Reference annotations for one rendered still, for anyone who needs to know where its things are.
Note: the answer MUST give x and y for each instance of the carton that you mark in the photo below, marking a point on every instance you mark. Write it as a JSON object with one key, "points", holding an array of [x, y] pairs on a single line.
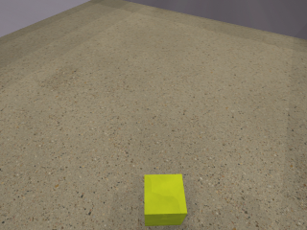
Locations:
{"points": [[164, 199]]}

